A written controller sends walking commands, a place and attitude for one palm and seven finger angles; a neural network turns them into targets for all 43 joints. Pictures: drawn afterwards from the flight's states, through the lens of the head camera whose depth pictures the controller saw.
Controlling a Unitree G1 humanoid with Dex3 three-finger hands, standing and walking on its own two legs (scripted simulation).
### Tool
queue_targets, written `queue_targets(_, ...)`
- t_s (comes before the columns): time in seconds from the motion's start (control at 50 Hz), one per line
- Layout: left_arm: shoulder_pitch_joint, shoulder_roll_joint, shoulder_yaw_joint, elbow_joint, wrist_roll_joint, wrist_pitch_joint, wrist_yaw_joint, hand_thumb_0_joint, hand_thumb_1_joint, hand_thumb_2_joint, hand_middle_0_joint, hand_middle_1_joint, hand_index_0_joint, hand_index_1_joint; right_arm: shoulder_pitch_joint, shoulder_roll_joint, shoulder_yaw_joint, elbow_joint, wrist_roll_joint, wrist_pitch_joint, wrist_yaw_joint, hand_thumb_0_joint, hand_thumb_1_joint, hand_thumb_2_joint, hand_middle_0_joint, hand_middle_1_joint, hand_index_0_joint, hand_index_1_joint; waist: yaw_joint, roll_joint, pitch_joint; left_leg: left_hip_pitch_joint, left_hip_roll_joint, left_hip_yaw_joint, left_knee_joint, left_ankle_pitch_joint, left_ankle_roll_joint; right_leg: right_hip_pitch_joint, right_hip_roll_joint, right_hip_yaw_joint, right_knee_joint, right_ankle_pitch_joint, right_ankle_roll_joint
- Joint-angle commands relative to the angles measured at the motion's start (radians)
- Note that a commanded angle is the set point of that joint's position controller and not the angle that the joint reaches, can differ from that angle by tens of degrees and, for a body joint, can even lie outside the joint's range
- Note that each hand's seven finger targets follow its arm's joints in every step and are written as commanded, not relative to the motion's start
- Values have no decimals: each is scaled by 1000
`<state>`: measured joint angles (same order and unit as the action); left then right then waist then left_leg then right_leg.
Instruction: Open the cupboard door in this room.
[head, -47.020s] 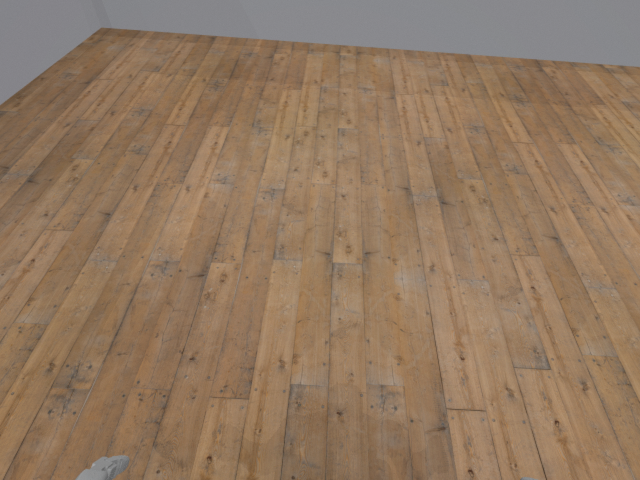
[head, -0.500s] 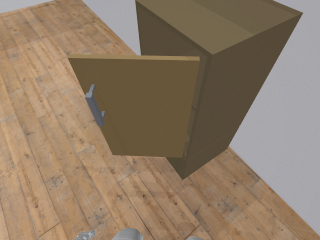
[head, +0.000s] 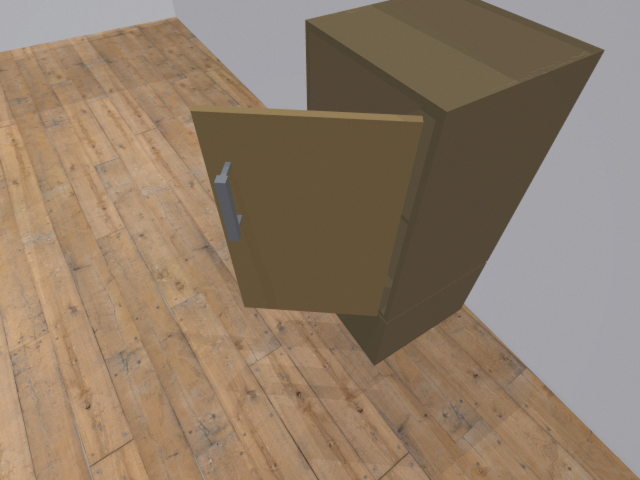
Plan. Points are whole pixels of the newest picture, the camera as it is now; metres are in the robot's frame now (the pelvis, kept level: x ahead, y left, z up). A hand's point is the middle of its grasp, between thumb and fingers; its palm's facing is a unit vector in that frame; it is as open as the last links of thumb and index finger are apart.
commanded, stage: come to a stop and stand still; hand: left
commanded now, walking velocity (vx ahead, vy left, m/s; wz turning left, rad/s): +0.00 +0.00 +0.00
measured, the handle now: (231, 203) +0.56 +0.21 -0.02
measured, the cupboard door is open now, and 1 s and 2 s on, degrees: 53 53 53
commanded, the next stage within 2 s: look again from close up in 0.42 s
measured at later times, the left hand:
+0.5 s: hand out of the picture -0.04 +0.14 -0.17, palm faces +0.05 -0.99 -0.15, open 7.4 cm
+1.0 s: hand out of the picture +0.01 +0.21 -0.17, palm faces +0.01 -0.98 -0.22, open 7.4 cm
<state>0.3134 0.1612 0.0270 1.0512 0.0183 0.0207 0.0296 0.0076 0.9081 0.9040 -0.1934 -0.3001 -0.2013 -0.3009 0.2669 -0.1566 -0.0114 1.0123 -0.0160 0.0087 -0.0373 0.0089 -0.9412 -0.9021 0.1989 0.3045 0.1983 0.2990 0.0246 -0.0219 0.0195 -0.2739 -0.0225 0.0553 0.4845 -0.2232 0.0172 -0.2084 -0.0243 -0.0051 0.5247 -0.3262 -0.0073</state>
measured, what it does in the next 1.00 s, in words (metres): stands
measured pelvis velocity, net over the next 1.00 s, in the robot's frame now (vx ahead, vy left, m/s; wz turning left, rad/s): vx -0.01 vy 0.02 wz -0.01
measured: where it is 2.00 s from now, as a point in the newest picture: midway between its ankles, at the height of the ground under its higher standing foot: outside the picture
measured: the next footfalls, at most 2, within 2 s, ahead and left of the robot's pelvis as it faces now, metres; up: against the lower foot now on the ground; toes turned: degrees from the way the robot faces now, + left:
none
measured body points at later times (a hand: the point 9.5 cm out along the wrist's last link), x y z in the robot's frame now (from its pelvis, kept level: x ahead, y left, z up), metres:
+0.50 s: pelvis -0.03 -0.01 +0.01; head -0.02 -0.01 +0.46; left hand -0.04 +0.19 -0.16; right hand -0.06 -0.22 -0.16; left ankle +0.02 +0.11 -0.73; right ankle -0.03 -0.11 -0.73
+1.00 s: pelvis -0.01 +0.02 +0.00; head +0.00 +0.02 +0.45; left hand +0.01 +0.26 -0.15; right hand +0.00 -0.20 -0.16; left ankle +0.02 +0.11 -0.73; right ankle -0.03 -0.11 -0.73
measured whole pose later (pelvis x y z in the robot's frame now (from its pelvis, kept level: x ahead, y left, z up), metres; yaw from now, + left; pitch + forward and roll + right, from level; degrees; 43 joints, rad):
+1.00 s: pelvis -0.01 +0.02 +0.00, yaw -1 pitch -1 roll +0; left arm 0.29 0.18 0.00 1.05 0.02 -0.02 0.04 0.01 0.91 0.90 -0.19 -0.30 -0.20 -0.30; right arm 0.29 -0.16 0.01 1.07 -0.02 -0.02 -0.02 0.01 -0.92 -0.90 0.20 0.30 0.20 0.30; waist 0.00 0.00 0.01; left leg -0.26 -0.03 0.06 0.49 -0.22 0.04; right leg -0.19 -0.02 0.01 0.51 -0.31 0.02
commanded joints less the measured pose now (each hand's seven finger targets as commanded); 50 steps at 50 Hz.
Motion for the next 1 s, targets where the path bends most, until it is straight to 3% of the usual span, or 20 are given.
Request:
queue_targets(0.0,59,111,-3,-16,-4,-47,5,0,900,900,-200,-300,-200,-300,42,-70,-11,-24,9,-24,9,0,-900,-900,200,300,200,300,-34,-82,-60,80,80,-73,-59,95,-1,31,-165,151,-160,389,-61)
queue_targets(0.02,37,103,-5,-10,-7,-52,6,0,900,900,-200,-300,-200,-300,45,-75,-12,-5,6,-18,9,0,-900,-900,200,300,200,300,-39,-159,-44,95,84,-71,-57,89,-7,10,-139,136,-161,372,-61)
queue_targets(0.12,36,78,-15,3,-10,-42,6,0,900,900,-200,-300,-200,-300,45,-77,-2,45,6,-14,10,0,-900,-900,200,300,200,300,-30,-19,52,104,105,-89,-112,65,-3,-71,-89,109,-208,89,-39)
queue_targets(0.16,42,73,-15,12,-8,-38,7,0,900,900,-200,-300,-200,-300,50,-67,0,58,5,-10,9,0,-900,-900,200,300,200,300,-28,-1,104,76,105,-91,-123,22,-2,-94,-77,111,-233,5,-39)
queue_targets(0.22,50,69,-13,20,-10,-35,6,0,900,900,-200,-300,-200,-300,68,-62,3,73,2,-8,9,0,-900,-900,200,300,200,300,-28,5,116,61,99,-93,-131,-16,-6,-106,-73,117,-242,-58,-41)
queue_targets(0.48,76,44,-11,34,-9,-38,4,0,900,900,-200,-300,-200,-300,119,-35,3,92,1,-14,4,0,-900,-900,200,300,200,300,-24,16,86,44,106,-100,-136,-17,-5,-80,-63,103,-225,-27,-44)
queue_targets(0.5,158,73,-19,57,11,-73,42,0,900,900,-200,-300,-200,-300,-35,-82,1,25,5,-34,17,0,-900,-900,200,300,200,300,31,57,110,-19,97,-64,98,17,-32,-78,-130,193,-235,350,-16)
queue_targets(0.52,77,131,-12,1,4,-79,36,0,900,900,-200,-300,-200,-300,58,-19,1,-3,6,-22,23,0,-900,-900,200,300,200,300,-63,23,23,-7,71,-67,119,-105,-26,-76,-197,232,-254,157,-66)
queue_targets(0.54,32,123,-11,-24,1,-76,28,0,900,900,-200,-300,-200,-300,90,-22,-3,16,0,-18,25,0,-900,-900,200,300,200,300,-69,84,24,36,73,-59,107,-89,-20,-132,-176,201,-254,-42,-95)
queue_targets(0.56,13,116,-7,-25,3,-82,28,0,900,900,-200,-300,-200,-300,125,-15,3,19,-5,-25,28,0,-900,-900,200,300,200,300,-79,60,-12,58,76,-59,74,-15,-17,-117,-147,150,-216,24,-100)
queue_targets(0.6,32,84,-11,-22,-2,-79,25,0,900,900,-200,-300,-200,-300,147,-39,3,12,-2,-38,26,0,-900,-900,200,300,200,300,-69,44,-26,54,95,-99,17,53,0,-83,-80,100,-139,32,-73)
queue_targets(0.64,44,62,-15,-19,-2,-64,24,0,900,900,-200,-300,-200,-300,122,-61,1,1,-2,-39,20,0,-900,-900,200,300,200,300,-51,29,35,-10,112,-129,-32,-8,13,-88,-52,88,-131,-43,-61)
queue_targets(0.66,52,59,-15,-19,2,-61,23,0,900,900,-200,-300,-200,-300,112,-60,1,1,-4,-42,19,0,-900,-900,200,300,200,300,-40,68,66,-38,114,-141,-56,0,21,-81,-45,77,-114,-16,-59)
queue_targets(0.68,60,62,-16,-16,-1,-58,21,0,900,900,-200,-300,-200,-300,106,-68,4,-3,-3,-42,18,0,-900,-900,200,300,200,300,-36,56,73,-49,118,-154,-74,-16,26,-68,-37,75,-102,-8,-55)
queue_targets(0.74,71,60,-16,-16,-1,-51,18,0,900,900,-200,-300,-200,-300,89,-86,0,-4,-1,-42,16,0,-900,-900,200,300,200,300,-24,13,95,-71,124,-173,-125,-90,33,-63,-32,69,-93,-3,-46)
queue_targets(0.82,59,77,-14,-27,0,-48,16,0,900,900,-200,-300,-200,-300,82,-107,-2,7,-2,-46,15,0,-900,-900,200,300,200,300,-23,18,79,-40,127,-173,-147,-68,36,-52,-38,62,-87,30,-39)
queue_targets(0.98,32,122,-9,-33,0,-51,13,0,900,900,-200,-300,-200,-300,42,-133,-6,17,2,-55,13,0,-900,-900,200,300,200,300,-20,21,15,44,124,-138,-112,107,38,-13,-58,75,-103,139,-32)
